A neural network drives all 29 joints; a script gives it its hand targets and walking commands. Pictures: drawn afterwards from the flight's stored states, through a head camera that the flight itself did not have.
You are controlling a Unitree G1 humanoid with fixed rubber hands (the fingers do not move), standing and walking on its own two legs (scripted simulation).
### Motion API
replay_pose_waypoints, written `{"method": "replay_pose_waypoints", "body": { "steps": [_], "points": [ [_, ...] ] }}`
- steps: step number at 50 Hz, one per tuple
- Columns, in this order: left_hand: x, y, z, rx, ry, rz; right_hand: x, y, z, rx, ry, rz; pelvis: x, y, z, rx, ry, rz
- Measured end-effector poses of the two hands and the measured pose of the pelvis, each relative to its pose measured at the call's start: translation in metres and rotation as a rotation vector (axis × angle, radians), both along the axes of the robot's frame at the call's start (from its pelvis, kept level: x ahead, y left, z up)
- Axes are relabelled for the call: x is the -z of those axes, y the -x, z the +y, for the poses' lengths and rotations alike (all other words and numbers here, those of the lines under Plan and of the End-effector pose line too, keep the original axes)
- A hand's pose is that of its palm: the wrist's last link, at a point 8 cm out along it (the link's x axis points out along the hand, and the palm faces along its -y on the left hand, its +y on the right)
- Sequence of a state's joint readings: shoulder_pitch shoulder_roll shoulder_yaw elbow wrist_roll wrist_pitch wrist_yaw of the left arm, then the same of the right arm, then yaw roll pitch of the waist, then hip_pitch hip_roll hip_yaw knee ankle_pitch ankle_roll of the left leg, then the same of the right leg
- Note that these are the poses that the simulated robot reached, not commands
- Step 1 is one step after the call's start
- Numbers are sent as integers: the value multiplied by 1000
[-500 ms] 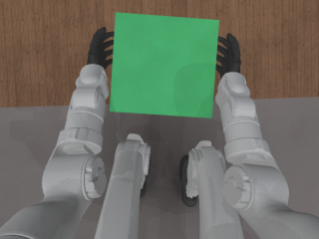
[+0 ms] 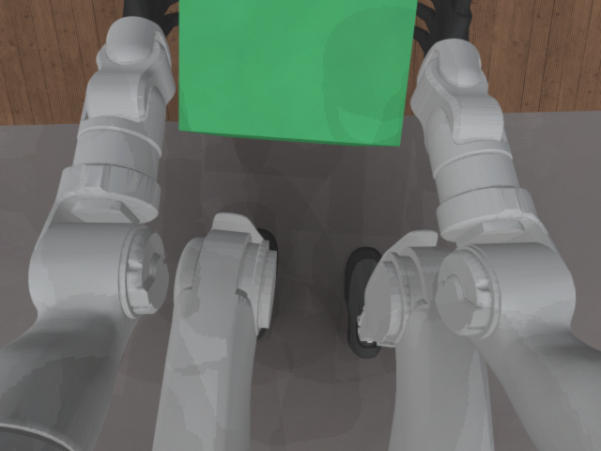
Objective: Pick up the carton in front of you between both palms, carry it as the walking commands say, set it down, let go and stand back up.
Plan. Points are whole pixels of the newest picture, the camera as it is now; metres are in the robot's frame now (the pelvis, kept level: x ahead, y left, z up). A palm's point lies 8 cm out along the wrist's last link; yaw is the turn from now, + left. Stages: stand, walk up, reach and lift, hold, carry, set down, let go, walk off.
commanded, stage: set down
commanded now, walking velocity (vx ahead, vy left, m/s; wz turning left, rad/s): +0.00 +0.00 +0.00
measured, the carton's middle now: (296, 57) +0.51 +0.07 -0.23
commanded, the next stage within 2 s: none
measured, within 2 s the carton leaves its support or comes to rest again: rests again in 1.10 s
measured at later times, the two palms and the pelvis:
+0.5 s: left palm (159, 28) +0.51 +0.22 -0.17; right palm (444, 48) +0.52 -0.09 -0.17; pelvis -0.01 +0.00 -0.02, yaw +0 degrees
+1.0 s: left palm (156, 27) +0.51 +0.22 -0.17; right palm (447, 46) +0.53 -0.09 -0.17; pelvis -0.01 -0.01 -0.02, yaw +0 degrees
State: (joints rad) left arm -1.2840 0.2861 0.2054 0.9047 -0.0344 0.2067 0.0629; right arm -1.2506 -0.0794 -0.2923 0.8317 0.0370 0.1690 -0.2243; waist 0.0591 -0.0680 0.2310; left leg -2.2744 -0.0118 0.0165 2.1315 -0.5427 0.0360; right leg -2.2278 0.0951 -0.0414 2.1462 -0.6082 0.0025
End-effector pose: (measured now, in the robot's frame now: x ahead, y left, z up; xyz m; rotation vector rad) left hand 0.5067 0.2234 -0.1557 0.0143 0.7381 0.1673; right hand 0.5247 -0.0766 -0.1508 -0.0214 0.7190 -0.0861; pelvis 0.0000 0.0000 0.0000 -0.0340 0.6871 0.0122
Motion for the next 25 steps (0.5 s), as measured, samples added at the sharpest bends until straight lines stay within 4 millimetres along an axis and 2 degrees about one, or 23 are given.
{"method": "replay_pose_waypoints", "body": {
  "steps": [4,14,25],
  "points": [
    [5,-4,0,-5,12,-17,-1,-7,0,4,0,-16,8,-2,1,-5,5,-19],
    [13,3,-1,10,0,29,12,3,0,6,3,28,17,1,1,-15,8,-33],
    [15,1,-6,32,6,31,19,1,-9,-18,-6,32,23,8,-2,0,-8,-56]
  ]
}}
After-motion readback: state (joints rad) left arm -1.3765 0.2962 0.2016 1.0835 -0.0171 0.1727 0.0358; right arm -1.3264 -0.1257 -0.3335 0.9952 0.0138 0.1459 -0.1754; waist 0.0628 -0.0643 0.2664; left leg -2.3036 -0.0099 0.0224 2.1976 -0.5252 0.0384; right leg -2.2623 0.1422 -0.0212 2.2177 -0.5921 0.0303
